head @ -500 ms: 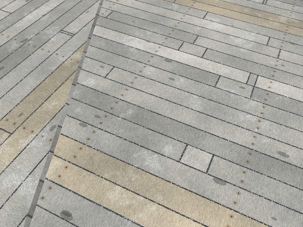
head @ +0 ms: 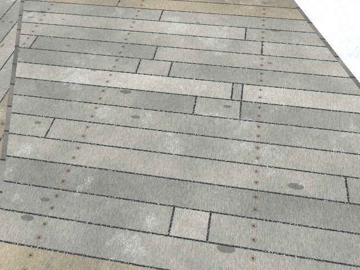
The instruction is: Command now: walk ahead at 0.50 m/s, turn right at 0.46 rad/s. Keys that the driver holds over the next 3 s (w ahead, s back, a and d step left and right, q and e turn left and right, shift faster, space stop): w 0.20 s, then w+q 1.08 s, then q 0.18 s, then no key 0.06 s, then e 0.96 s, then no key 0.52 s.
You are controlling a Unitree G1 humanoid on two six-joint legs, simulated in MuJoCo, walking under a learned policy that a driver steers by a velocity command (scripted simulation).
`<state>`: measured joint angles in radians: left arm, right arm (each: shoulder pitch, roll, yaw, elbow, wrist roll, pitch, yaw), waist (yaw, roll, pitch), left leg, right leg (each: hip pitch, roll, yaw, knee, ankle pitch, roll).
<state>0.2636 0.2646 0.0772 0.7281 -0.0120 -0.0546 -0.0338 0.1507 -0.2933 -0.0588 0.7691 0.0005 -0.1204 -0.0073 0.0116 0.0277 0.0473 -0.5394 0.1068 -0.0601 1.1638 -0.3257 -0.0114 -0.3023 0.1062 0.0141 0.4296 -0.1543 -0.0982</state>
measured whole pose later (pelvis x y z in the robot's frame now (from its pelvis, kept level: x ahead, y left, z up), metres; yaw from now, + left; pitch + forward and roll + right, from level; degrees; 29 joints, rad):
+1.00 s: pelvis +0.54 +0.05 +0.00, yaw +18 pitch +2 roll -1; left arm 0.14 0.26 0.06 0.69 0.01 -0.11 -0.01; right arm 0.36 -0.30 -0.06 0.72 0.02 -0.03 -0.01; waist -0.02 0.04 -0.01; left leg -0.40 -0.03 -0.10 1.15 -0.41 0.02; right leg -0.33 0.04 -0.01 0.47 -0.16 -0.02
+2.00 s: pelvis +0.83 +0.22 +0.00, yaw +29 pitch +3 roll +2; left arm 0.21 0.30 0.06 0.73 0.00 0.00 0.01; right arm 0.11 -0.30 -0.07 0.72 -0.01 0.01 -0.03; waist 0.03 0.02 0.03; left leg -0.45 -0.06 -0.02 0.97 -0.51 -0.03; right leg -0.33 0.00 0.06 0.53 -0.24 -0.01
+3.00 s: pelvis +0.82 +0.20 +0.00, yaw +6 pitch +0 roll -1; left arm 0.11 0.22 0.02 0.73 0.01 0.00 0.00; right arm 0.19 -0.29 -0.06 0.81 0.00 0.03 -0.02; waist -0.02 0.03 0.04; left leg -0.23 0.06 -0.02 0.54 -0.27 -0.07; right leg -0.24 0.05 0.01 0.49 -0.25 -0.03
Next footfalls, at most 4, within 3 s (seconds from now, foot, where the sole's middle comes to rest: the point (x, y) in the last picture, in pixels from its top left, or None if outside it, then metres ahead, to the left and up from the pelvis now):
0.36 left None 0.37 0.14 -0.78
0.88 right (203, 216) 0.65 -0.03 -0.78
1.40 left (116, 184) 0.80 0.34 -0.78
1.86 right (161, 157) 0.94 0.15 -0.78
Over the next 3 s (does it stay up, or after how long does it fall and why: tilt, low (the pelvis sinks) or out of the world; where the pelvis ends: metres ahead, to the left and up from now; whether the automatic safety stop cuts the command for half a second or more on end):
stays up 0.82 0.20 0.00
